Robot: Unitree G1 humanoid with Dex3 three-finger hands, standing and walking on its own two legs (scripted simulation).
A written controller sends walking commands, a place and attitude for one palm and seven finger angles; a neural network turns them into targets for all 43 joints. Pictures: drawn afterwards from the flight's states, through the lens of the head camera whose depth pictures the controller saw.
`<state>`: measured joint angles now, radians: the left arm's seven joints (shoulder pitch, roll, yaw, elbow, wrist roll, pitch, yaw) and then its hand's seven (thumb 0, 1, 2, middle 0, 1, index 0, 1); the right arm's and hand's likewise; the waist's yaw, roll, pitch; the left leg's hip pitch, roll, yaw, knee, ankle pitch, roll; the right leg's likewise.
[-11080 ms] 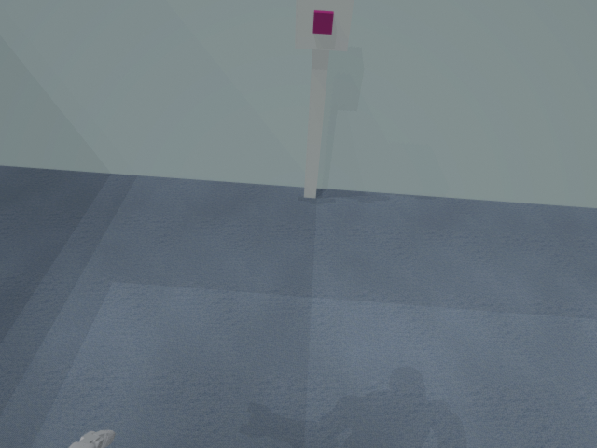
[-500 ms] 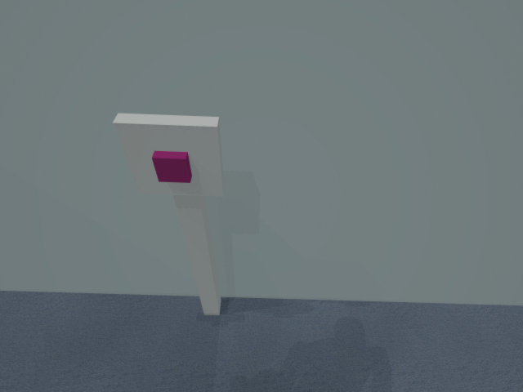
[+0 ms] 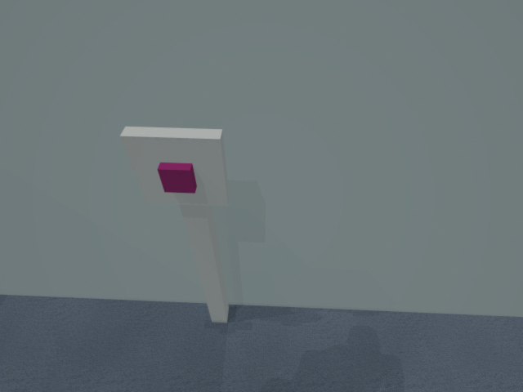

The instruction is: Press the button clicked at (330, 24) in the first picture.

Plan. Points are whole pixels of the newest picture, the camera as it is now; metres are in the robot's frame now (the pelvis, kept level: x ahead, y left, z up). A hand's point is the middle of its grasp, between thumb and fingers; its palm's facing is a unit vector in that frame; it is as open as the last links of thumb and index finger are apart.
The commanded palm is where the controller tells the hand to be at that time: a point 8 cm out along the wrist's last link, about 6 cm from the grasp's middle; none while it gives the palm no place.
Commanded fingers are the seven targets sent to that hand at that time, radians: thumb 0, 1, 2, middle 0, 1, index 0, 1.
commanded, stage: look again from close up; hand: left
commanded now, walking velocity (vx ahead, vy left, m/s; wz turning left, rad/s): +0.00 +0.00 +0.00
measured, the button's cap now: (178, 176) +0.48 +0.20 +0.05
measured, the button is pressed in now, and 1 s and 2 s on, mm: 0 0 0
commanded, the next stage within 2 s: raise the hand and make a fist in 0.36 s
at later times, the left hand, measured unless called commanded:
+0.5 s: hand out of the picture +0.01 +0.16 -0.17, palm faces +0.08 -0.98 -0.20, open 7.3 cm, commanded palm +0.10 +0.20 -0.07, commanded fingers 0.00 0.90 0.90 -0.28 -0.39 -0.28 -0.39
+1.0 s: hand (148, 386) +0.15 +0.18 -0.05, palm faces +0.14 -0.99 -0.04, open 4.6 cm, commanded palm +0.13 +0.22 -0.03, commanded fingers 0.00 0.90 0.90 -0.97 -1.14 -0.97 -1.14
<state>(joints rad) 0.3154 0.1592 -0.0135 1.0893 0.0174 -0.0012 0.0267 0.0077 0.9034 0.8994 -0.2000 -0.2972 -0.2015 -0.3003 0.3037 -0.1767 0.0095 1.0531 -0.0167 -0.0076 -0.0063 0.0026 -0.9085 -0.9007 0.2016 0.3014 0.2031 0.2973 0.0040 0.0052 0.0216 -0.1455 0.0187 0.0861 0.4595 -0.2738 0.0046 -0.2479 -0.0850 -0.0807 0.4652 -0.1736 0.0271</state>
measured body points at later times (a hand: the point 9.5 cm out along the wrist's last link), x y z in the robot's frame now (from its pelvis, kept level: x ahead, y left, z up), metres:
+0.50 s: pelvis +0.00 -0.02 +0.00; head +0.01 -0.02 +0.45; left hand +0.00 +0.21 -0.15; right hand -0.01 -0.22 -0.16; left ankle -0.01 +0.11 -0.74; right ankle +0.05 -0.14 -0.74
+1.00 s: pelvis +0.00 -0.01 -0.09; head +0.05 +0.01 +0.36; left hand +0.13 +0.23 -0.04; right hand +0.27 -0.22 -0.11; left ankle -0.01 +0.11 -0.74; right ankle +0.05 -0.13 -0.74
